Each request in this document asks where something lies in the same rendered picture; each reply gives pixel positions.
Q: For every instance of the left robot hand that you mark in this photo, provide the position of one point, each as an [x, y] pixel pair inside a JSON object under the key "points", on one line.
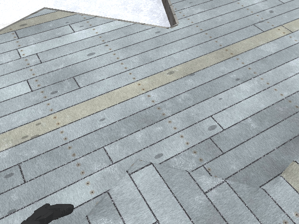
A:
{"points": [[47, 213]]}

